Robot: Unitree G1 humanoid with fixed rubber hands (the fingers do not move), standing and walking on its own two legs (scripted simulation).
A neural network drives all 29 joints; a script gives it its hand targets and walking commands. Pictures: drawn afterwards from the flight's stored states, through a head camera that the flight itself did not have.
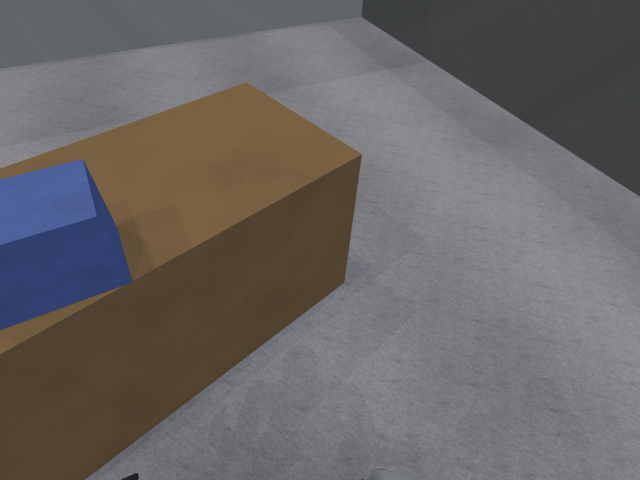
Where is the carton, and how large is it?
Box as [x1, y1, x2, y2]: [0, 159, 131, 329]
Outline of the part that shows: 82,159 0,179 0,329 131,282 116,226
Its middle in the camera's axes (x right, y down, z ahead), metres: -0.50 +0.01 +0.70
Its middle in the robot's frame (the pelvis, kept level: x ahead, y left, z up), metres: +0.56 +0.49 -0.06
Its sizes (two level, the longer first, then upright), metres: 0.228 0.171 0.178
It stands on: a pedestal, 0.59 m high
